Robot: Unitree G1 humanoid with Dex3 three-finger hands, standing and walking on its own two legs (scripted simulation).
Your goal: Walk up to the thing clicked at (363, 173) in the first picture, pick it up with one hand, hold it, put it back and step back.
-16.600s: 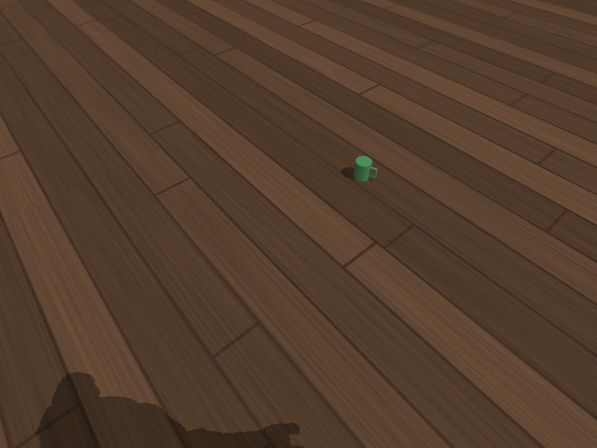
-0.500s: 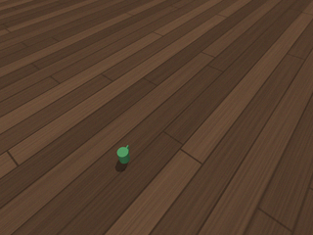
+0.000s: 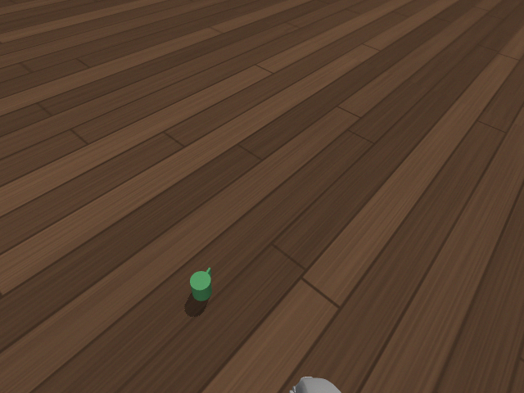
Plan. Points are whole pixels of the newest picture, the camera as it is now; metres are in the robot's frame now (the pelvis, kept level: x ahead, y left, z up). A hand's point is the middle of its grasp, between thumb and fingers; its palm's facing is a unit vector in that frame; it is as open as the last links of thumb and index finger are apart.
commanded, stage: walk up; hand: left
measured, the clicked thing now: (203, 282) +0.65 +0.17 -0.72
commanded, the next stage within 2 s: none
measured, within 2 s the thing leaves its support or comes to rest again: neither
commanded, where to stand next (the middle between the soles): +0.25 -0.06 m, yaw +0 degrees
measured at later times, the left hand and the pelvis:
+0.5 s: hand (163, 333) +0.26 +0.17 -0.13, palm faces -0.05 -0.93 -0.37, open 7.4 cm; pelvis +0.16 -0.08 +0.00, yaw -2 degrees
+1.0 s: hand (154, 361) +0.22 +0.19 -0.16, palm faces +0.00 -0.90 -0.44, open 7.4 cm; pelvis +0.16 -0.09 -0.02, yaw +1 degrees
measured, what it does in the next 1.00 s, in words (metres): walks ahead: right foot, then left foot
